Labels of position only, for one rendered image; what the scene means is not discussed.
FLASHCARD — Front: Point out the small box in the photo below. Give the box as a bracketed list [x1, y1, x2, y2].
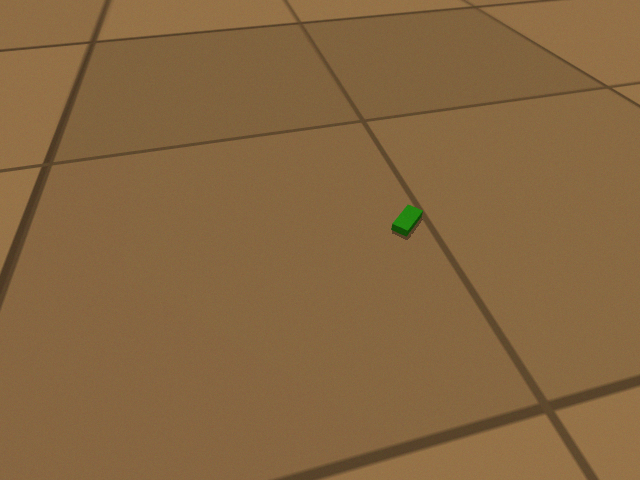
[391, 205, 423, 237]

